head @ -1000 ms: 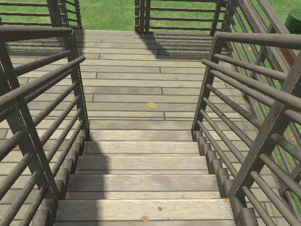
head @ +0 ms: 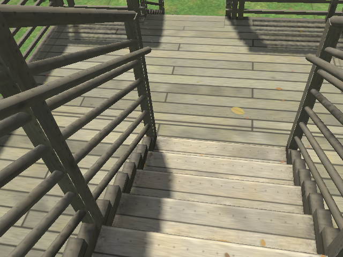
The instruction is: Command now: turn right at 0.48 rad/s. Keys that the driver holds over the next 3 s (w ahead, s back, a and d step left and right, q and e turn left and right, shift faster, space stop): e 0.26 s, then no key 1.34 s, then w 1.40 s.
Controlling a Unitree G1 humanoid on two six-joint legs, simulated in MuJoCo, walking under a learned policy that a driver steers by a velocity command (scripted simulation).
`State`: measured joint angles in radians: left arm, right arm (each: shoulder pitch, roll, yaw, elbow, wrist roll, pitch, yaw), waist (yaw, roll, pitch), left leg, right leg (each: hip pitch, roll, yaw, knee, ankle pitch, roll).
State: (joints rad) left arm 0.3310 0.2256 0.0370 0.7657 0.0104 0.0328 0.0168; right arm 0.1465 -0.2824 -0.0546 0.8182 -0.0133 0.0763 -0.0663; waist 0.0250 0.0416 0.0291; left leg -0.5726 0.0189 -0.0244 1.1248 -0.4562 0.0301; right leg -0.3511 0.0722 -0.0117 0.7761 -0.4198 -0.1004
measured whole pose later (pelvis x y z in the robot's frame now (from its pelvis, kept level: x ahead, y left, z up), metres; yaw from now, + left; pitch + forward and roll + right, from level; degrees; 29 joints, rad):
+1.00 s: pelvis -0.03 +0.04 +0.03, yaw -13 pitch -1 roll +0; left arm 0.23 0.23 0.01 0.78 0.01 0.04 -0.01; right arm 0.24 -0.23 0.01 0.73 -0.02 0.00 0.01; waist -0.01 -0.01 0.04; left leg -0.20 -0.07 -0.01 0.50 -0.27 0.06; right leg -0.19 0.06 0.12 0.49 -0.28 0.00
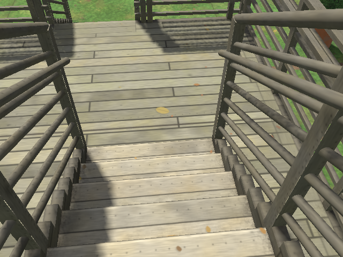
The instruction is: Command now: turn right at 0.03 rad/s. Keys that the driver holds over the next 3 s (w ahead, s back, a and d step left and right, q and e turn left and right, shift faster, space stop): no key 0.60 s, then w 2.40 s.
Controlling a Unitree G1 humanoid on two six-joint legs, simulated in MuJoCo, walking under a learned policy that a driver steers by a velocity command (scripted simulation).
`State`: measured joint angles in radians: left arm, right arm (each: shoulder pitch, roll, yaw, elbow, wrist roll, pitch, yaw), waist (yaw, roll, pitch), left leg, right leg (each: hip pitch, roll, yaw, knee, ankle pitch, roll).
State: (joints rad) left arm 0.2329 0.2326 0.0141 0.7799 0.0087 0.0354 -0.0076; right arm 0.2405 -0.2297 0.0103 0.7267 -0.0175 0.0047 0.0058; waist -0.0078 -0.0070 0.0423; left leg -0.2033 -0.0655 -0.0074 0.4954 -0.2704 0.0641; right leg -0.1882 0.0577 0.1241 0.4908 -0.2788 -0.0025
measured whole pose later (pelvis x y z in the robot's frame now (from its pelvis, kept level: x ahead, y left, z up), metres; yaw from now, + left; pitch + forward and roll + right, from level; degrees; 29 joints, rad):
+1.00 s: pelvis +0.08 +0.00 -0.02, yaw +0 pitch +1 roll -1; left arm 0.52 0.23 0.06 1.03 0.03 -0.06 0.03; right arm 0.25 -0.26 -0.07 0.90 -0.06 -0.05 0.01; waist 0.06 0.02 -0.04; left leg -0.50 -0.04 -0.01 1.00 -0.43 0.06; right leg -0.15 0.05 0.09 0.59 -0.46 -0.04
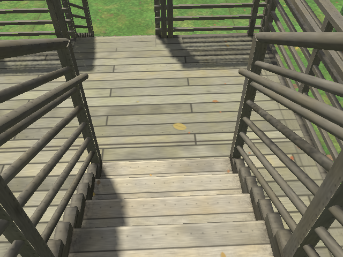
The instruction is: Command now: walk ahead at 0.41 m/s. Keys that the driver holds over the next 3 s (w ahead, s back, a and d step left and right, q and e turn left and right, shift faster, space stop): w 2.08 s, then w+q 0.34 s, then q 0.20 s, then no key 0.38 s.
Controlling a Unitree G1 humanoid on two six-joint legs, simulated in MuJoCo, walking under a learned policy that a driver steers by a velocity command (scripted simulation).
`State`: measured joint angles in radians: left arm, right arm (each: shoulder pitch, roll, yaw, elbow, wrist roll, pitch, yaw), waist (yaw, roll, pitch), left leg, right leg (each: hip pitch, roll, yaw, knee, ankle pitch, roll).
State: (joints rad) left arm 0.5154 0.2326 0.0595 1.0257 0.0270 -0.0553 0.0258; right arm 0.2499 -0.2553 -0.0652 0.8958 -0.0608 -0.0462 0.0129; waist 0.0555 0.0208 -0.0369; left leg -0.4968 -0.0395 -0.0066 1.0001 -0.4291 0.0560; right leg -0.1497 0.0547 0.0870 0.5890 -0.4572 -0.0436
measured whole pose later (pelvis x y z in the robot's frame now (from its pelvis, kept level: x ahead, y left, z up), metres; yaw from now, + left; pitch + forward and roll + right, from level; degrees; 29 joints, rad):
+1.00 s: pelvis +0.53 +0.10 -0.33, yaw +1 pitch -1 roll -1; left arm 0.44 0.18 0.02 1.04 0.03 -0.09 0.00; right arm 0.29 -0.18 -0.05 1.01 -0.04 -0.01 -0.02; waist -0.02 0.02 0.01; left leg -0.72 0.04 -0.12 1.21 -0.19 0.04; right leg -0.24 0.07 -0.09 0.67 -0.41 -0.10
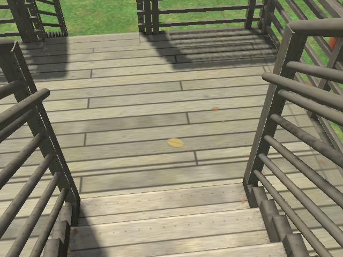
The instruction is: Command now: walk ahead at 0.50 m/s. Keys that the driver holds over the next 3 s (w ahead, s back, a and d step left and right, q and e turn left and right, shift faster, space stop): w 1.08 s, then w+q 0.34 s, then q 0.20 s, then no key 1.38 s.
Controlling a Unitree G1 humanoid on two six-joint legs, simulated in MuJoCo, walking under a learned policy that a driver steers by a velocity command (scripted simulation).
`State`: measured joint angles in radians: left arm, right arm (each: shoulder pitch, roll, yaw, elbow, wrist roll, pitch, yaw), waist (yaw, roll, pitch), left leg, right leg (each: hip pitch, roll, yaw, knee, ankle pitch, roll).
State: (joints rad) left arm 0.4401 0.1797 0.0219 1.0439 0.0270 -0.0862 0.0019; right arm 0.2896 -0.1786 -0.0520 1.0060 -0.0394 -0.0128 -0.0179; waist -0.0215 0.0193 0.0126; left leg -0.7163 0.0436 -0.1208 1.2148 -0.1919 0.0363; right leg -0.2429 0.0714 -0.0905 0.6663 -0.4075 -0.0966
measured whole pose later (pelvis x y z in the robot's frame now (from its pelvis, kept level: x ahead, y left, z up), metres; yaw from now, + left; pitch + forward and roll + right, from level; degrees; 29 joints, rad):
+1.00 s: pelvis +0.53 +0.03 -0.32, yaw -1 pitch -1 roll +0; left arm 0.38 0.19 0.02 1.04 0.02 -0.07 0.01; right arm 0.30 -0.19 -0.04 0.98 -0.04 -0.02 -0.03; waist -0.03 0.03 0.02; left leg -0.70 0.04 -0.08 1.32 -0.29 0.04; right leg -0.28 0.05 -0.09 0.64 -0.35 -0.09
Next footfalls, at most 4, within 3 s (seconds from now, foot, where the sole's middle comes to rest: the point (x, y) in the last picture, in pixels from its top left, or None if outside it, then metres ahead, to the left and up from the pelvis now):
0.26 left None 0.27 0.13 -0.92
0.82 right None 0.57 -0.03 -1.08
1.32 left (147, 235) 0.84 0.16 -1.24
1.86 right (167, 207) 1.10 0.05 -1.40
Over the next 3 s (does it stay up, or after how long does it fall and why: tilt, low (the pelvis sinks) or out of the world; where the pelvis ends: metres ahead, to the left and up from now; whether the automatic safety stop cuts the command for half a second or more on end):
stays up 1.04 0.11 -0.63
